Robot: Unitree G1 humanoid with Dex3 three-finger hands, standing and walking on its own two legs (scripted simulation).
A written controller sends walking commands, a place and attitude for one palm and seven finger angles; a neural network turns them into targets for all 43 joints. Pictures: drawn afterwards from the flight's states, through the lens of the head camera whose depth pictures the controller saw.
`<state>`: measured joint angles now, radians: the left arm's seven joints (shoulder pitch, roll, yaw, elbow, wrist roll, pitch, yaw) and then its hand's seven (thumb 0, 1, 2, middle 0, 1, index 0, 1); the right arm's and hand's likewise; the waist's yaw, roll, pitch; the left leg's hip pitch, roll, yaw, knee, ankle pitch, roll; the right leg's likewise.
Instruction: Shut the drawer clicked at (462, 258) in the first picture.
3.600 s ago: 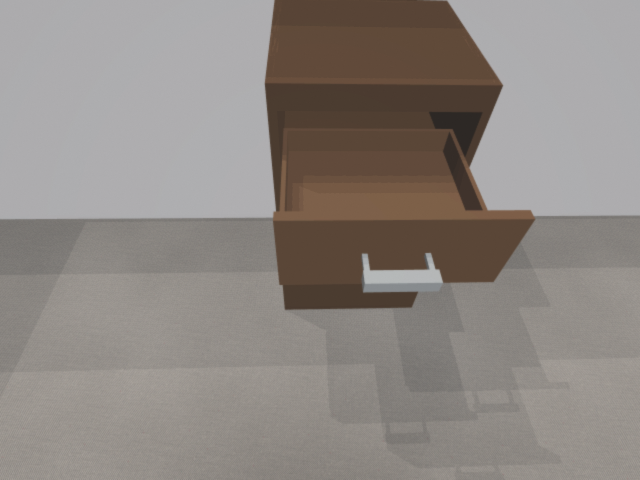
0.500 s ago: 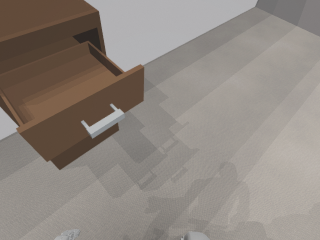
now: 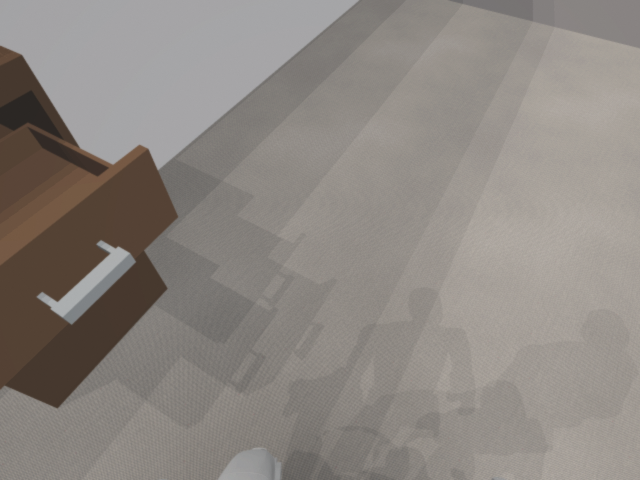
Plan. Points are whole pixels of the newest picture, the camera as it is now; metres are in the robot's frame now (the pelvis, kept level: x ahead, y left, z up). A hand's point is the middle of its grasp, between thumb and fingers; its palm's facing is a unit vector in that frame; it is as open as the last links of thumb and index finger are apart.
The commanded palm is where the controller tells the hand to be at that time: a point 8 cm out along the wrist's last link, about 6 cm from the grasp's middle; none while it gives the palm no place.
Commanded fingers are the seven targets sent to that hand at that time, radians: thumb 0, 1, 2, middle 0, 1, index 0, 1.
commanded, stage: walk to a spot facing it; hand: left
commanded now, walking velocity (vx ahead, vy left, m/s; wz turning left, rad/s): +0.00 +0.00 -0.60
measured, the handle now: (85, 277) +0.38 +0.39 -0.06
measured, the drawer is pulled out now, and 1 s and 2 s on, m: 0.30 0.30 0.30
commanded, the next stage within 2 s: turn to face it in 1.72 s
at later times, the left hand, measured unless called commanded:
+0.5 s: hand (164, 471) +0.14 +0.23 -0.17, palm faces -0.25 -0.95 -0.18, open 7.4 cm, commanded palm none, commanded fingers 0.00 0.90 0.90 -0.20 -0.30 -0.20 -0.30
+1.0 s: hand (234, 456) +0.17 +0.13 -0.16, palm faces -0.53 -0.83 -0.19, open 7.4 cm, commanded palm none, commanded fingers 0.00 0.90 0.90 -0.20 -0.30 -0.20 -0.30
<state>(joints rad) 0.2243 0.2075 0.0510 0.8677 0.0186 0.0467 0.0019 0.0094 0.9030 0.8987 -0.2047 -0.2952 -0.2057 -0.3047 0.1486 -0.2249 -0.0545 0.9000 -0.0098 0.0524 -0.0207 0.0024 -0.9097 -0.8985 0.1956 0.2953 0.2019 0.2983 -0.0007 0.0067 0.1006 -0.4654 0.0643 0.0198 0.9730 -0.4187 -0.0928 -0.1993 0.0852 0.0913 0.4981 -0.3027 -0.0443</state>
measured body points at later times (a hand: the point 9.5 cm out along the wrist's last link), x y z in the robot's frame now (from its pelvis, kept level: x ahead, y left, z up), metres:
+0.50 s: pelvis +0.00 +0.06 +0.01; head +0.06 +0.08 +0.45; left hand +0.16 +0.28 -0.15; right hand +0.00 -0.20 -0.11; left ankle +0.02 +0.12 -0.74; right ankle -0.08 -0.10 -0.65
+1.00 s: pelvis +0.04 -0.01 +0.00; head +0.07 -0.02 +0.45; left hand +0.19 +0.18 -0.15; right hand -0.05 -0.26 -0.13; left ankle +0.18 +0.07 -0.68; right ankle -0.07 -0.07 -0.74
